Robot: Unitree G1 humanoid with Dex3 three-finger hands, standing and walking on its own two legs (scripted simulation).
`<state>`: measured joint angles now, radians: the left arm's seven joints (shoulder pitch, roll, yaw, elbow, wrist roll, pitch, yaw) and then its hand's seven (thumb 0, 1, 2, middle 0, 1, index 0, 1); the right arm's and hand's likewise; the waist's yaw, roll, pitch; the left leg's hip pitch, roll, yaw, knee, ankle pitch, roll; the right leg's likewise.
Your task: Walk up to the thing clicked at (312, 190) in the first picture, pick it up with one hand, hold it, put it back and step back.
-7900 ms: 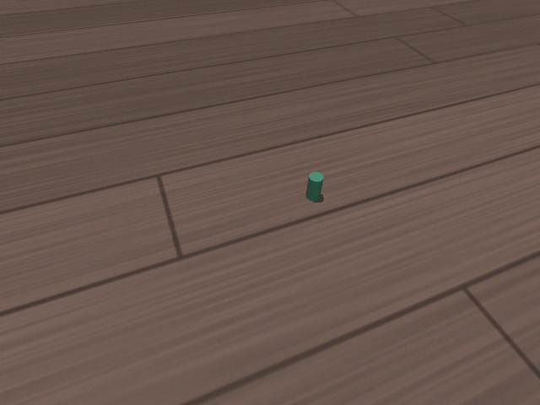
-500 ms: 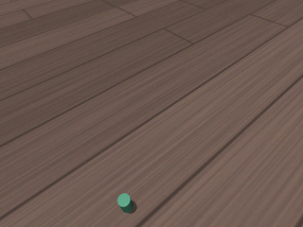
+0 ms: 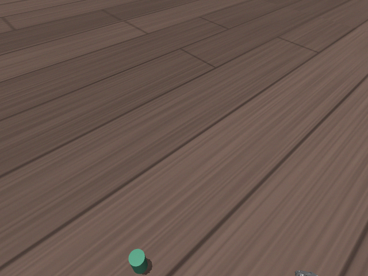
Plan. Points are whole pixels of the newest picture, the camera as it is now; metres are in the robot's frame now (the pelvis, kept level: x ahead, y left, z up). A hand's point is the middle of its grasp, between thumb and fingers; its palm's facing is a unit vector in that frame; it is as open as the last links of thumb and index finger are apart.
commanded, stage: walk up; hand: left
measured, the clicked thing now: (138, 261) +0.34 +0.20 -0.70
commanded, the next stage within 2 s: stand in 0.16 s
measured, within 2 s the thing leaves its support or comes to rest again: neither
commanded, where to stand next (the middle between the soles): -0.01 -0.01 m, yaw -1 degrees
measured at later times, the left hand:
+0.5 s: hand out of the picture +0.06 +0.23 -0.15, palm faces -0.04 -0.94 -0.33, open 7.4 cm
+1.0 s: hand out of the picture +0.07 +0.24 -0.14, palm faces -0.03 -0.94 -0.35, open 7.4 cm
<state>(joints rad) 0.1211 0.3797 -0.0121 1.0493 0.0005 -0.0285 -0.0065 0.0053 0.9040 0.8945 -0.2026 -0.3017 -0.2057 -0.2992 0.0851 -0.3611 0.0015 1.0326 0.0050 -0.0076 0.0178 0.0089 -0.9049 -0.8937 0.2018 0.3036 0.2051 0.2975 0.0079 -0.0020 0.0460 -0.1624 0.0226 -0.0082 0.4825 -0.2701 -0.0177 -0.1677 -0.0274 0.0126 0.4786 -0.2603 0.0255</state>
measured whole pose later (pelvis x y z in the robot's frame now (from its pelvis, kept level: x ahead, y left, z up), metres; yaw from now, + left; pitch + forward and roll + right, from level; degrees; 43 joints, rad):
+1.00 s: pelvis -0.01 -0.02 +0.01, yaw +0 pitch -3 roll +0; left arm 0.10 0.36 -0.01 1.14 0.01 -0.01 -0.01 0.01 0.90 0.89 -0.20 -0.30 -0.20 -0.30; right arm 0.10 -0.35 0.00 1.14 -0.01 0.00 0.01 0.01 -0.91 -0.89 0.20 0.30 0.20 0.30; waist 0.00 0.01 0.05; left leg -0.11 0.05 -0.01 0.32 -0.16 -0.05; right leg -0.13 0.00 0.01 0.34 -0.17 0.00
